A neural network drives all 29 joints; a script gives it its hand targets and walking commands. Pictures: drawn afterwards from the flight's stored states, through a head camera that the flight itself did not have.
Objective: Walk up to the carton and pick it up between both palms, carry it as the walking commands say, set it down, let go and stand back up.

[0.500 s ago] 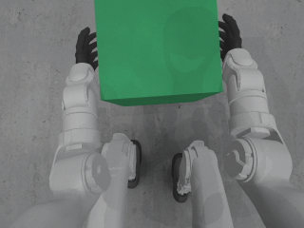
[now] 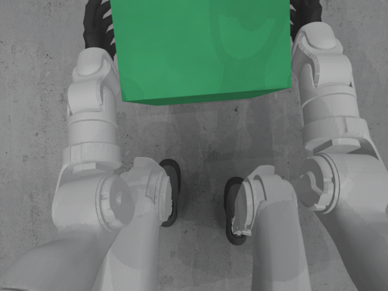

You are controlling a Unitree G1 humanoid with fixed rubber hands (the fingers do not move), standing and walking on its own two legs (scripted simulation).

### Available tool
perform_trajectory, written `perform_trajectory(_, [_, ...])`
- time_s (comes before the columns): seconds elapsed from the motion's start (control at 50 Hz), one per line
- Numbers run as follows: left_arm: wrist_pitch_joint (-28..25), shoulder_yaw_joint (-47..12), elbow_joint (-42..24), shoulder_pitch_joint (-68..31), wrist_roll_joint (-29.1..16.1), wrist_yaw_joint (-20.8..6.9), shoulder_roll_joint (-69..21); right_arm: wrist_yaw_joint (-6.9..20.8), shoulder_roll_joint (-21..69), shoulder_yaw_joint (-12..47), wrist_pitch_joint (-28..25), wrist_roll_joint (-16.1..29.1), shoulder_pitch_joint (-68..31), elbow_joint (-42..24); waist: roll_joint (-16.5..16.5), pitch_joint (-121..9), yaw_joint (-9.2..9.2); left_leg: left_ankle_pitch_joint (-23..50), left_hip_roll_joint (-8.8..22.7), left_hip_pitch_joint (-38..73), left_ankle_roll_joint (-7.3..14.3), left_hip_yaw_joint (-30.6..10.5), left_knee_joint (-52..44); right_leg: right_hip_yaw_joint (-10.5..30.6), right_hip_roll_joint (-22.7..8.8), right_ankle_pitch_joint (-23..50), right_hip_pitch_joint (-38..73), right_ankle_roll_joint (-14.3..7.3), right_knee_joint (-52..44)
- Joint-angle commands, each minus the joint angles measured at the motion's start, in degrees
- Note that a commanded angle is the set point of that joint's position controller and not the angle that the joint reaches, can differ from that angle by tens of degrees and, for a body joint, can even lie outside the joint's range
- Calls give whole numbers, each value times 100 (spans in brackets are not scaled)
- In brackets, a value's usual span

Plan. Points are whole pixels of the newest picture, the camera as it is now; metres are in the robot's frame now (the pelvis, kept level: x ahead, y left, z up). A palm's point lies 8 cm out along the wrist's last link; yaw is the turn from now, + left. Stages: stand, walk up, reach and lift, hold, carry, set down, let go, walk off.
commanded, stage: set down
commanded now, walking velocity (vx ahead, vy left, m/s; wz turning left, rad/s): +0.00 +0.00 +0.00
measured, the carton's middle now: (199, 33) +0.56 +0.04 -0.20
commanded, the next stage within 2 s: none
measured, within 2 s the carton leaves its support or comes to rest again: rests again in 1.02 s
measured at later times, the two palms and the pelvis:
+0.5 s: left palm (110, 40) +0.53 +0.20 -0.17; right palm (290, 32) +0.56 -0.13 -0.18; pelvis +0.00 +0.00 -0.04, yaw +0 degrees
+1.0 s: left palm (111, 42) +0.53 +0.21 -0.19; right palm (285, 37) +0.56 -0.12 -0.20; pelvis +0.00 +0.00 -0.05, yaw +0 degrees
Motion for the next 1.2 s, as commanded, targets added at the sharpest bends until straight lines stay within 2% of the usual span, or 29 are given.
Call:
perform_trajectory(0.0, [-145, -2984, -199, -3944, -817, -1292, -4684, 1331, 5387, 2409, -131, 764, -3085, -249, -190, -6594, 192, 1768, -686, 4365, -148, 187, -248, 129, 526, 1648, 2588, 149, -1063])
perform_trajectory(0.1, [-214, -3018, -149, -4158, -923, -1272, -4540, 1315, 5249, 2480, -186, 855, -3267, -204, -196, -6469, 203, 1790, -654, 4316, -139, 196, -24, 127, 498, 1653, 2497, 133, -843])
perform_trajectory(0.22, [-275, -2772, 418, -3981, -1010, -1325, -4626, 1306, 4971, 2391, -285, 769, -3411, -89, -319, -5824, 34, 1768, -650, 3948, -116, 145, 205, 146, 451, 1651, 2296, 98, -663])
perform_trajectory(0.28, [-312, -2769, 453, -3986, -1082, -1345, -4698, 1309, 4977, 2437, -324, 799, -3482, -166, -354, -5944, 9, 1907, -651, 3950, -110, 155, 314, 138, 444, 1826, 2414, 87, -564])
perform_trajectory(0.36, [-356, -2897, 393, -4016, -1289, -1343, -4803, 1279, 5015, 2667, -387, 969, -3708, -453, -416, -6406, 35, 2231, -664, 4052, -106, 181, 460, 122, 439, 2198, 2741, 97, -427])
perform_trajectory(0.42, [-376, -2898, 421, -3996, -1332, -1350, -4753, 1262, 5064, 2757, -399, 1030, -3704, -419, -471, -6354, 115, 2185, -656, 3827, -107, 215, 511, 155, 431, 2252, 2847, 109, -372])
perform_trajectory(0.6, [-423, -2619, 663, -4055, -1198, -1372, -4578, 1275, 5019, 2550, -426, 975, -3698, -66, -489, -5743, 201, 1783, -635, 3451, -90, 238, 535, 193, 421, 1848, 2477, 98, -377])
perform_trajectory(0.82, [-436, -2538, 860, -4187, -1236, -1406, -4600, 1310, 4747, 2405, -488, 941, -3894, 19, -334, -5503, 78, 1591, -637, 3409, -95, 218, 616, 170, 390, 1606, 2288, 36, -284])
perform_trajectory(0.9, [-468, -2517, 930, -4175, -1312, -1410, -4632, 1317, 4699, 2460, -527, 959, -3954, -38, -435, -5414, 39, 1660, -649, 3406, -73, 171, 670, 146, 378, 1659, 2258, 36, -220])
perform_trajectory(0.98, [-472, -2439, 1112, -4030, -1292, -1412, -4607, 1334, 4687, 2482, -526, 951, -3849, 24, -523, -5215, 61, 1650, -646, 3358, -53, 154, 706, 143, 359, 1635, 2165, 45, -188])
perform_trajectory(1.18, [-462, -2300, 1336, -3933, -1184, -1448, -4511, 1387, 4550, 2331, -496, 848, -3639, 268, -432, -4562, 42, 1355, -630, 3139, -42, 117, 702, 176, 315, 1351, 1859, 19, -170])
